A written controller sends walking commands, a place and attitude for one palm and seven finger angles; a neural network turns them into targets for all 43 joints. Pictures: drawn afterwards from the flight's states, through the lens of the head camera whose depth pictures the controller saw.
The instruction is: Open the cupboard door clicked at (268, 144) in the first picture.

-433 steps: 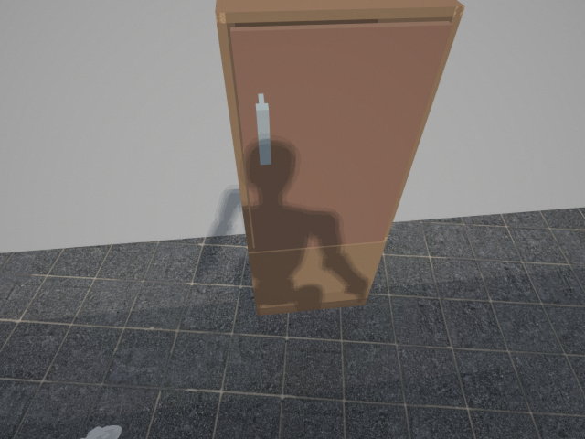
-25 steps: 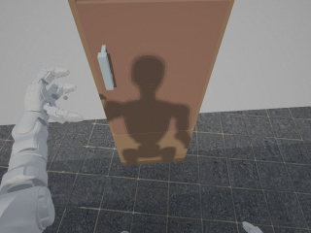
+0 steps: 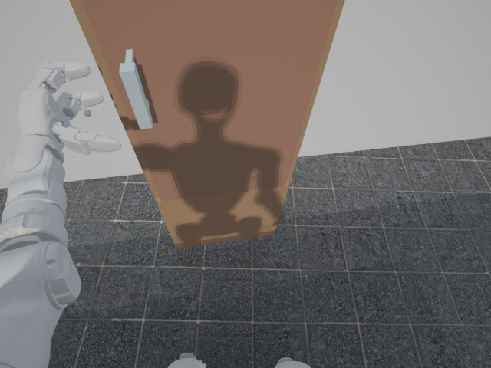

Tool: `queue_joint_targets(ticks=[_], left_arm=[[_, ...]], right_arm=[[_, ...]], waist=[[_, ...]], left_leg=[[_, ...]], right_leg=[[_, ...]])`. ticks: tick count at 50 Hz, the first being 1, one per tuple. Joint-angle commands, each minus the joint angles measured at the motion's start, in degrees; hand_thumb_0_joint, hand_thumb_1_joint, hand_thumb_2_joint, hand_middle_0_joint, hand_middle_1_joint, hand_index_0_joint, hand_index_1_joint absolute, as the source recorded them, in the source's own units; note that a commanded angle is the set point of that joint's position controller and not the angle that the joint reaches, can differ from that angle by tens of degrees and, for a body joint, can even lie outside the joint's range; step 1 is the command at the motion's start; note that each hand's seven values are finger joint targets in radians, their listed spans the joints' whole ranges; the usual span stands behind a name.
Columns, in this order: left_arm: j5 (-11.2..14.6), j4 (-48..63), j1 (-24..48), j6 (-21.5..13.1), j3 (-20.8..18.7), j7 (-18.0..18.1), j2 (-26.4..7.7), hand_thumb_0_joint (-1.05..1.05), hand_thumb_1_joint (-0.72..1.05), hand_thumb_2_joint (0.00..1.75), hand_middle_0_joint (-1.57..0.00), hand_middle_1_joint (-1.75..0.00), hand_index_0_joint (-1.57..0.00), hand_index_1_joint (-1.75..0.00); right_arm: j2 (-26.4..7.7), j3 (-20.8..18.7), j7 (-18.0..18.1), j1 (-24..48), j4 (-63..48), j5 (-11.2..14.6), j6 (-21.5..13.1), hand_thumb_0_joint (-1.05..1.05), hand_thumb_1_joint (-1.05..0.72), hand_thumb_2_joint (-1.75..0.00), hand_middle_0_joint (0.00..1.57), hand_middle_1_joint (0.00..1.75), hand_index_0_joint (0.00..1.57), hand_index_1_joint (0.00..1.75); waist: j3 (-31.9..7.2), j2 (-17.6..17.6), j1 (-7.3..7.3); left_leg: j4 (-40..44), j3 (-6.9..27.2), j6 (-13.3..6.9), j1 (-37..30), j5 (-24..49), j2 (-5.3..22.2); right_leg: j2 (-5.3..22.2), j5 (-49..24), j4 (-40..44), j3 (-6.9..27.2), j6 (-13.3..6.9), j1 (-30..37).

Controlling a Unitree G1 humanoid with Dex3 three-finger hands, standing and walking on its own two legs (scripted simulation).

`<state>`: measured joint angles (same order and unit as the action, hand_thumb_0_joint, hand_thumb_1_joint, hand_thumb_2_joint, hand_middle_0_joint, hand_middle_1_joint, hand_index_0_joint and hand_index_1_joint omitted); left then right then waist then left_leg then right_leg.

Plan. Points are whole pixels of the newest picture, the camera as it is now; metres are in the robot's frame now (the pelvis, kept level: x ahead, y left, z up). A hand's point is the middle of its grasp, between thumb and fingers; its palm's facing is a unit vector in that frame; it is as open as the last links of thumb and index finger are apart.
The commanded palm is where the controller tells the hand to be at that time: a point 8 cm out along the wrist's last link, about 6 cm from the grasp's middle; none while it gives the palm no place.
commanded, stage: move the hooked fingers beside the handle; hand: left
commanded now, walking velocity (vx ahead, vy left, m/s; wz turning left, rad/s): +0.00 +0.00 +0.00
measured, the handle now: (138, 90) +0.55 +0.16 +0.12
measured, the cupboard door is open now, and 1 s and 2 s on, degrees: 0 0 0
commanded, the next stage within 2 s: slide the fingers in behind the handle in 0.88 s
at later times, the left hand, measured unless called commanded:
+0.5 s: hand (90, 118) +0.49 +0.23 +0.12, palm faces +0.11 -0.99 +0.00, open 14.0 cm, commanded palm +0.46 +0.27 +0.12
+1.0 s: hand (95, 112) +0.49 +0.22 +0.12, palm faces +0.11 -0.99 -0.02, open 14.0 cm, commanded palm +0.47 +0.26 +0.12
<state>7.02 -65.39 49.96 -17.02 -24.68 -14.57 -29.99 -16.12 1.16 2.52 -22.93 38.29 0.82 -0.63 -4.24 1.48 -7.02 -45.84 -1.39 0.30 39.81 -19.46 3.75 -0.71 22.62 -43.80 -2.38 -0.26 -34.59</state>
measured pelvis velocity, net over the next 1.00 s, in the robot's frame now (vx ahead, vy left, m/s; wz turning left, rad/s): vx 0.00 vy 0.00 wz -0.01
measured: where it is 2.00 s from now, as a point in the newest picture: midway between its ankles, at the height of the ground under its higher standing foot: outside the picture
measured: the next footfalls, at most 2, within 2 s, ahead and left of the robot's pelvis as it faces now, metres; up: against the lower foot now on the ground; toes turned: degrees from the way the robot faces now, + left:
none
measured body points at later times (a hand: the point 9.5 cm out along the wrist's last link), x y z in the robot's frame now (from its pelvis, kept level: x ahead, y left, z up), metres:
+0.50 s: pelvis +0.01 +0.00 +0.00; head +0.08 +0.01 +0.44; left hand +0.47 +0.28 +0.12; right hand +0.03 -0.26 -0.12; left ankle +0.02 +0.12 -0.71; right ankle -0.02 -0.12 -0.70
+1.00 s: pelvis +0.00 +0.00 -0.01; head +0.09 +0.01 +0.44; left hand +0.48 +0.27 +0.12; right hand +0.01 -0.27 -0.12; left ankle +0.02 +0.12 -0.70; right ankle -0.02 -0.12 -0.70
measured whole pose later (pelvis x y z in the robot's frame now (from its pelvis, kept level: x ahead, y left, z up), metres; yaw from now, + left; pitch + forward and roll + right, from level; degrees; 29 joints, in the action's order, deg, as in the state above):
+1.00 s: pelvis +0.00 +0.00 -0.01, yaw +0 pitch +15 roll -2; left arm 5.1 -65.8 50.6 -17.9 -24.5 -11.8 -29.8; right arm -15.7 1.0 1.5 -23.2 36.7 0.3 1.6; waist -5.2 1.9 -8.0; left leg -48.4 -1.2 0.2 42.7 -20.7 4.1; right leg -1.1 23.4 -45.6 -2.3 -0.1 -37.2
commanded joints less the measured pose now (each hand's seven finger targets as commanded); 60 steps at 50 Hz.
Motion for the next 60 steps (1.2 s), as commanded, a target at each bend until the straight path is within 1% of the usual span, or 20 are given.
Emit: queue_joint_targets(ticks=[1,3,4,5,9,13,16,19,23,26,30,33,34,38,43,44,48,53,58,60], left_arm=[[-0.24,8.23,27.19,-1.80,0.09,-0.37,-15.11,0.00,-0.50,0.30,-0.30,-1.20,-0.30,-1.20],[-0.43,7.74,28.13,-1.53,-0.40,-0.23,-15.86,0.00,-0.50,0.30,-0.30,-1.20,-0.30,-1.20],[-0.49,8.15,29.44,-1.75,-2.17,0.14,-18.31,0.00,-0.50,0.30,-0.30,-1.20,-0.30,-1.20],[-0.54,8.23,27.84,-2.00,-2.90,0.37,-18.78,0.00,-0.50,0.30,-0.30,-1.20,-0.30,-1.20],[-0.51,12.37,27.02,-4.03,-1.88,0.69,-16.42,0.00,-0.50,0.30,-0.30,-1.20,-0.30,-1.20],[-0.16,14.72,22.79,-4.21,-3.30,1.08,-16.73,0.00,-0.50,0.30,-0.30,-1.20,-0.30,-1.20],[0.27,15.53,22.72,-3.11,-1.02,1.17,-13.26,0.00,-0.50,0.30,-0.30,-1.20,-0.30,-1.20],[0.49,14.54,22.32,-2.35,-2.71,1.63,-15.28,0.00,-0.50,0.30,-0.30,-1.20,-0.30,-1.20],[-0.28,16.84,24.65,-3.44,-1.82,2.05,-15.20,0.00,-0.50,0.30,-0.30,-1.20,-0.30,-1.20],[-0.16,16.49,26.18,-4.22,-1.21,1.83,-14.90,0.00,-0.50,0.30,-0.30,-1.20,-0.30,-1.20],[0.51,12.83,27.00,-3.37,2.21,0.83,-10.54,0.00,-0.50,0.30,-0.30,-1.20,-0.30,-1.20],[0.69,11.48,24.75,-2.64,1.71,0.61,-10.55,0.00,-0.50,0.30,-0.30,-1.20,-0.30,-1.20],[0.80,11.90,26.76,-2.48,2.93,0.71,-9.36,0.00,-0.50,0.30,-0.30,-1.20,-0.30,-1.20],[0.36,10.70,27.25,-2.79,-0.05,2.20,-12.92,0.00,-0.50,0.30,-0.30,-1.20,-0.30,-1.20],[-1.10,15.80,28.63,-5.53,-2.44,3.51,-17.01,0.00,-0.50,0.30,-0.30,-1.20,-0.30,-1.20],[-1.33,14.69,28.07,-5.53,-3.43,3.57,-18.35,0.00,-0.50,0.30,-0.30,-1.20,-0.30,-1.20],[-1.46,11.77,27.33,-4.22,0.30,2.49,-14.43,0.00,-0.50,0.30,-0.30,-1.20,-0.30,-1.20],[0.52,10.38,28.44,-2.26,1.38,1.59,-11.95,0.00,-0.50,0.30,-0.30,-1.20,-0.30,-1.20],[0.19,13.28,28.05,-3.65,-0.13,2.93,-12.85,0.00,-0.50,0.30,-0.30,-1.20,-0.30,-1.20],[-0.32,11.59,26.55,-3.59,0.01,3.67,-12.26,0.00,-0.50,0.30,-0.30,-1.20,-0.30,-1.20]], right_arm=[[-9.49,-3.20,0.74,-7.02,-3.77,0.01,-0.94,0.00,-0.90,-0.90,0.20,0.30,0.20,0.30],[-9.60,-3.18,0.57,-7.88,-3.76,-0.23,-0.67,0.00,-0.90,-0.90,0.20,0.30,0.20,0.30],[-9.89,-3.34,0.65,-8.33,-3.60,-0.33,-0.48,0.00,-0.90,-0.90,0.20,0.30,0.20,0.30],[-9.76,-3.37,0.55,-8.37,-4.13,-0.41,-0.33,0.00,-0.90,-0.90,0.20,0.30,0.20,0.30],[-9.23,-3.54,-0.14,-8.51,-5.00,-0.71,-0.02,0.00,-0.90,-0.90,0.20,0.30,0.20,0.30],[-9.28,-3.93,-0.44,-8.25,-5.92,-0.52,0.70,0.00,-0.90,-0.90,0.20,0.30,0.20,0.30],[-8.96,-3.96,-0.63,-7.80,-5.84,-0.35,0.99,0.00,-0.90,-0.90,0.20,0.30,0.20,0.30],[-9.14,-3.91,-0.30,-7.36,-5.84,-0.11,1.35,0.00,-0.90,-0.90,0.20,0.30,0.20,0.30],[-8.82,-3.75,-0.16,-6.92,-5.65,-0.21,1.17,0.00,-0.90,-0.90,0.20,0.30,0.20,0.30],[-8.81,-3.66,-0.09,-6.71,-5.13,-0.17,0.97,0.00,-0.90,-0.90,0.20,0.30,0.20,0.30],[-8.82,-3.45,-0.06,-6.30,-4.68,-0.09,0.65,0.00,-0.90,-0.90,0.20,0.30,0.20,0.30],[-8.95,-3.57,-0.03,-6.38,-4.86,-0.08,0.70,0.00,-0.90,-0.90,0.20,0.30,0.20,0.30],[-8.89,-3.38,-0.11,-6.12,-4.86,-0.14,0.59,0.00,-0.90,-0.90,0.20,0.30,0.20,0.30],[-9.33,-3.43,-0.04,-6.53,-4.86,-0.36,0.62,0.00,-0.90,-0.90,0.20,0.30,0.20,0.30],[-8.94,-3.38,-0.25,-6.52,-5.50,-0.59,0.59,0.00,-0.90,-0.90,0.20,0.30,0.20,0.30],[-8.91,-3.29,-0.16,-6.53,-5.33,-0.54,0.72,0.00,-0.90,-0.90,0.20,0.30,0.20,0.30],[-8.81,-3.19,-0.04,-6.49,-5.18,-0.23,0.97,0.00,-0.90,-0.90,0.20,0.30,0.20,0.30],[-9.28,-3.45,0.24,-7.46,-4.67,-0.19,0.88,0.00,-0.90,-0.90,0.20,0.30,0.20,0.30],[-8.99,-3.68,-0.23,-8.15,-4.45,-0.61,0.66,0.00,-0.90,-0.90,0.20,0.30,0.20,0.30],[-8.83,-3.61,-0.46,-8.11,-4.52,-0.62,0.79,0.00,-0.90,-0.90,0.20,0.30,0.20,0.30]], waist=[[-20.71,4.00,-1.13],[-21.66,4.52,-1.36],[-22.12,2.50,-1.46],[-23.12,2.78,-0.62],[-26.32,6.34,-0.12],[-27.54,5.32,1.10],[-24.83,5.43,0.36],[-21.69,2.37,0.14],[-22.46,5.65,-0.18],[-22.63,4.78,-0.79],[-21.13,4.65,-1.91],[-22.31,4.73,-0.97],[-21.35,4.28,-1.72],[-21.46,1.86,-1.31],[-28.28,6.43,0.08],[-27.18,6.47,0.09],[-22.94,5.84,-1.18],[-21.80,2.60,-2.09],[-24.76,3.84,-1.17],[-22.36,2.10,-1.16]], left_leg=[[3.41,2.42,-2.63,-17.19,14.33,-2.72],[2.81,2.49,-2.66,-17.31,15.96,-2.65],[2.57,2.69,-2.71,-16.60,15.82,-2.47],[2.62,2.46,-2.65,-16.35,16.24,-2.63],[1.86,2.33,-2.34,-19.94,20.00,-2.40],[1.93,2.13,-2.36,-20.51,22.42,-2.26],[2.22,2.07,-2.38,-20.89,20.94,-2.17],[2.77,1.63,-2.76,-17.84,18.45,-2.31],[2.47,1.94,-2.59,-19.41,18.44,-2.45],[2.30,2.56,-2.50,-20.12,18.18,-2.29],[2.37,2.91,-2.34,-19.99,16.13,-2.29],[2.07,3.03,-2.21,-20.26,17.66,-2.32],[2.13,2.98,-2.31,-19.85,16.37,-2.31],[2.07,3.19,-2.49,-17.46,14.98,-2.37],[0.87,2.98,-2.30,-19.92,18.65,-2.68],[0.83,2.81,-2.29,-19.16,18.47,-2.52],[1.59,2.69,-2.37,-17.70,16.19,-2.41],[2.28,2.93,-2.53,-17.18,14.04,-2.23],[1.56,2.66,-2.55,-18.08,16.99,-2.39],[1.71,2.59,-2.62,-16.47,15.88,-2.39]], right_leg=[[-1.98,-18.83,5.48,0.98,0.04,2.49],[-2.07,-19.85,5.14,0.98,0.00,2.18],[-2.12,-19.90,5.06,1.06,0.19,2.73],[-2.15,-20.53,4.85,1.14,0.14,3.84],[-2.51,-22.46,3.77,0.75,-0.12,3.08],[-2.81,-24.52,3.38,0.53,-0.24,4.83],[-2.93,-22.99,4.15,0.16,-0.21,3.21],[-2.82,-22.81,4.79,0.53,0.01,4.38],[-2.57,-21.95,4.51,0.68,-0.18,3.19],[-2.64,-21.26,4.47,0.67,-0.22,2.55],[-2.54,-18.96,4.75,0.29,-0.19,0.29],[-2.40,-19.76,4.28,0.13,-0.39,0.55],[-2.40,-18.90,4.52,0.15,-0.17,-0.30],[-2.36,-17.91,4.26,0.39,-0.07,0.45],[-2.39,-21.13,2.77,1.01,-0.21,2.99],[-2.38,-21.31,2.91,1.02,-0.19,3.06],[-2.51,-19.54,3.65,0.52,-0.11,1.36],[-2.65,-17.63,4.81,0.36,0.02,0.78],[-2.63,-20.20,4.06,0.69,0.00,2.09],[-2.67,-19.45,4.18,0.53,0.04,1.76]])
